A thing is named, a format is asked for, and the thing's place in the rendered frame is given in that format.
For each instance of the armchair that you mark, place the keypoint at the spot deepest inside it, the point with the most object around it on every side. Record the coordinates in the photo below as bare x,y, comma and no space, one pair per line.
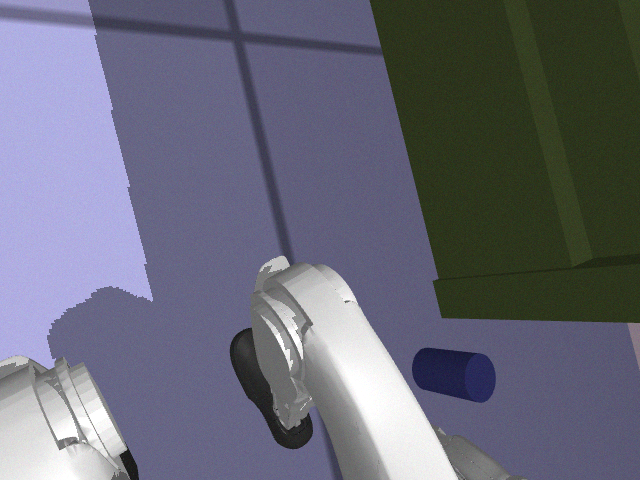
521,120

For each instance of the left robot foot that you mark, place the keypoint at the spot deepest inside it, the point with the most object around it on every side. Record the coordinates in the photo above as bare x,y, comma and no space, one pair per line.
130,464

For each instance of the right robot hand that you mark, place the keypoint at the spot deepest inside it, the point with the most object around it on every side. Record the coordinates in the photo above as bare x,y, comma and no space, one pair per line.
468,460

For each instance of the right robot foot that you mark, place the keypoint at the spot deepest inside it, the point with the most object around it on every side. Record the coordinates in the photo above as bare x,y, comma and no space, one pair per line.
245,364

